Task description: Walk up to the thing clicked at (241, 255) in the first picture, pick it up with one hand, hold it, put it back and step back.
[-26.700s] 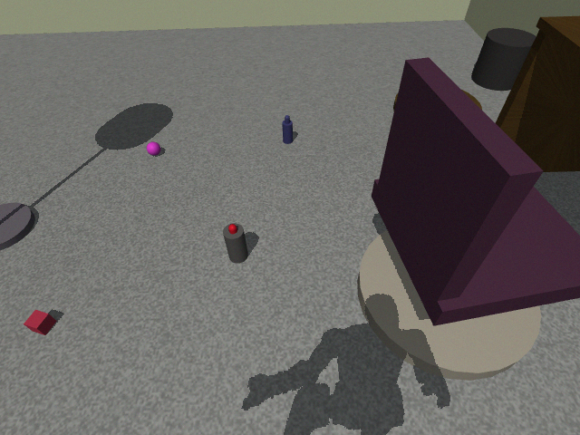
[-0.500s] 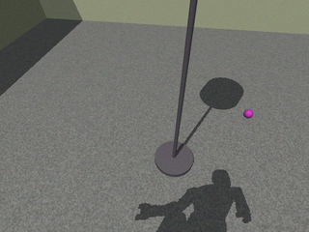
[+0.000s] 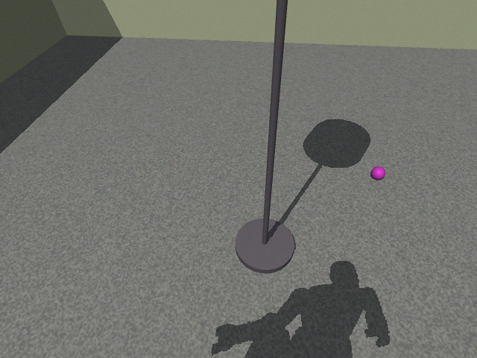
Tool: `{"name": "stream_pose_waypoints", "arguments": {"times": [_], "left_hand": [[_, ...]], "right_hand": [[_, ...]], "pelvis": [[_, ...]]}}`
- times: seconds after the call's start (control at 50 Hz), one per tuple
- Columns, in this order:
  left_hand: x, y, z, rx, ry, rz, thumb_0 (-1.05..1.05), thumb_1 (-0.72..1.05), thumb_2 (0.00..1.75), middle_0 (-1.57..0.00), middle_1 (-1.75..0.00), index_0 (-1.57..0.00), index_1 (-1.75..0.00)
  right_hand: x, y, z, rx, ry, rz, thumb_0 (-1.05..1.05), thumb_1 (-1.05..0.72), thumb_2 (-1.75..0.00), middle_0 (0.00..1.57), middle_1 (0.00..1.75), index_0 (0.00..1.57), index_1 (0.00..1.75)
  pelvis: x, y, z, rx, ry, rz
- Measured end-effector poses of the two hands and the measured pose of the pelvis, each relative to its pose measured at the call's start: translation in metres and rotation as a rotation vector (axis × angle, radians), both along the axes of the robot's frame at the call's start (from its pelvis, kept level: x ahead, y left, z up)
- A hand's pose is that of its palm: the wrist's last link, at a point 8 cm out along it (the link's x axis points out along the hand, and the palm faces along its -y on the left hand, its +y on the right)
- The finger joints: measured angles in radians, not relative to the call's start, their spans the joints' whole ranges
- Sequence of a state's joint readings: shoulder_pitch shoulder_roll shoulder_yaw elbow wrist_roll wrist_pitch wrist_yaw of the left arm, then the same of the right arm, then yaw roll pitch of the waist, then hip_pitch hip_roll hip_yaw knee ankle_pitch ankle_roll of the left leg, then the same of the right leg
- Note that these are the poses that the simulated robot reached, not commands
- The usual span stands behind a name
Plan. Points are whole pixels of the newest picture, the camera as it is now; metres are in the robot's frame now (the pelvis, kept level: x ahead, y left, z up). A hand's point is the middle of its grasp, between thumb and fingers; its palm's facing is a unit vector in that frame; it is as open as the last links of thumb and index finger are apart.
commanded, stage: stand
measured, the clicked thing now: out of the picture +0.42 -1.16 -0.68
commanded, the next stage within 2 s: none
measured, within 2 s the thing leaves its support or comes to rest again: neither
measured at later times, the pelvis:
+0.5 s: pelvis +0.02 +0.00 +0.00, yaw -1 degrees
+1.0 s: pelvis +0.03 +0.00 +0.00, yaw -1 degrees
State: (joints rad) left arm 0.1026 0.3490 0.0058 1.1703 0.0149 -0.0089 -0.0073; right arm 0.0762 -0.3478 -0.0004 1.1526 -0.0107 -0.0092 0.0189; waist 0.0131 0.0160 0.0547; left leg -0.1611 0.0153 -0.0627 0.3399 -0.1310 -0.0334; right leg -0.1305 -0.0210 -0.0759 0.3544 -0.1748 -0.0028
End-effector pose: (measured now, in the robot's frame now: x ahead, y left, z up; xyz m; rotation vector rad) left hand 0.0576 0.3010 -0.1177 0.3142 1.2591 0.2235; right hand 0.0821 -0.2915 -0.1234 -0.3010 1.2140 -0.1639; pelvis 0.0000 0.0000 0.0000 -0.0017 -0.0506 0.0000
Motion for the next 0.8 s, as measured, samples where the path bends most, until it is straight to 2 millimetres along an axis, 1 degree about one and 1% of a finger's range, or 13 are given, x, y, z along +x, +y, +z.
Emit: {"name": "stream_pose_waypoints", "arguments": {"times": [0.16,0.28,0.44,0.56,0.68,0.8], "left_hand": [[0.010,-0.003,0.001,0.002,-0.008,-0.012,0.00,0.90,0.90,-0.21,-0.30,-0.21,-0.30],[0.022,-0.005,0.001,0.000,-0.016,-0.019,0.00,0.90,0.90,-0.21,-0.30,-0.21,-0.30],[0.038,-0.007,0.003,-0.005,-0.034,-0.028,0.00,0.90,0.90,-0.21,-0.30,-0.21,-0.30],[0.045,-0.007,0.003,-0.007,-0.044,-0.031,0.00,0.90,0.90,-0.21,-0.30,-0.21,-0.30],[0.046,-0.006,0.004,-0.006,-0.042,-0.027,0.00,0.90,0.90,-0.21,-0.30,-0.21,-0.30],[0.042,-0.005,0.004,-0.003,-0.029,-0.024,0.00,0.90,0.90,-0.21,-0.30,-0.21,-0.30]], "right_hand": [[-0.010,-0.005,-0.002,-0.001,0.035,-0.013,0.01,-0.91,-0.90,0.20,0.30,0.20,0.30],[-0.012,-0.008,-0.002,-0.009,0.056,-0.018,0.01,-0.91,-0.90,0.20,0.30,0.20,0.30],[0.000,-0.007,-0.001,-0.013,0.037,-0.016,0.01,-0.91,-0.90,0.20,0.30,0.20,0.30],[0.011,-0.006,0.002,-0.015,0.015,-0.008,0.01,-0.91,-0.90,0.20,0.30,0.20,0.30],[0.018,-0.005,0.003,-0.015,0.002,-0.001,0.01,-0.91,-0.90,0.20,0.30,0.20,0.30],[0.021,-0.004,0.002,-0.013,0.002,0.000,0.01,-0.91,-0.90,0.20,0.30,0.20,0.30]], "pelvis": [[0.004,-0.003,0.000,-0.001,0.009,-0.003],[0.010,-0.004,0.000,0.000,0.015,-0.004],[0.017,-0.003,0.001,0.000,0.015,-0.009],[0.020,-0.003,0.001,0.001,0.016,-0.012],[0.022,-0.002,0.002,0.003,0.016,-0.013],[0.024,-0.002,0.002,0.002,0.017,-0.014]]}}
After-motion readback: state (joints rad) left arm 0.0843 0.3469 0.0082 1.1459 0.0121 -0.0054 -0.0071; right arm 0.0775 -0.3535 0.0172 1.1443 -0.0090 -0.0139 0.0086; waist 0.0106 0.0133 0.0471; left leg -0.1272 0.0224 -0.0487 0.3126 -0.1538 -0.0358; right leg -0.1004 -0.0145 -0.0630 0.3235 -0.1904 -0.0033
